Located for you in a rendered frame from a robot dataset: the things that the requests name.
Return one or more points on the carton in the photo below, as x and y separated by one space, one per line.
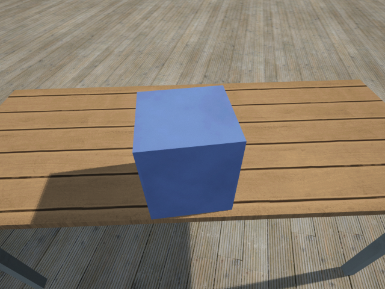
188 149

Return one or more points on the table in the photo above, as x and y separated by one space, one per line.
314 149

